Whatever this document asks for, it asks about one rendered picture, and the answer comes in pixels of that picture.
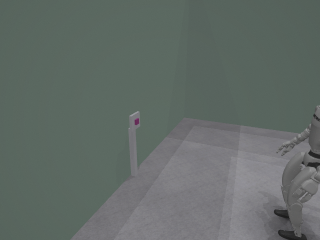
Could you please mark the left robot forearm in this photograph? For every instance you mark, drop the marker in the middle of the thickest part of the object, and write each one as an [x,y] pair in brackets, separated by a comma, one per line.
[316,175]

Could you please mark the right robot hand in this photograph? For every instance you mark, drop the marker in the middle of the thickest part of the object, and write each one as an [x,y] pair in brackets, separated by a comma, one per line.
[288,147]

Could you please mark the robot left shin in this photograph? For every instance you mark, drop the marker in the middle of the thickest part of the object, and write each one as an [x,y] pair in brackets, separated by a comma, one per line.
[296,217]

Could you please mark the right robot forearm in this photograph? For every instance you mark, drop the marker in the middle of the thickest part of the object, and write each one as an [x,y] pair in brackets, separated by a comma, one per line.
[301,137]

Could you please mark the robot torso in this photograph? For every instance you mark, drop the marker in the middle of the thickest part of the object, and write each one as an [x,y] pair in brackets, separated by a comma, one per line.
[313,156]

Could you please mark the panel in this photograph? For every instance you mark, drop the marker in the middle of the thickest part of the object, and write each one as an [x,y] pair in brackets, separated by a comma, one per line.
[132,142]

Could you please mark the left robot hand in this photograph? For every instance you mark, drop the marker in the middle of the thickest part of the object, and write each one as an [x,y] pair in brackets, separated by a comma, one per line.
[309,186]

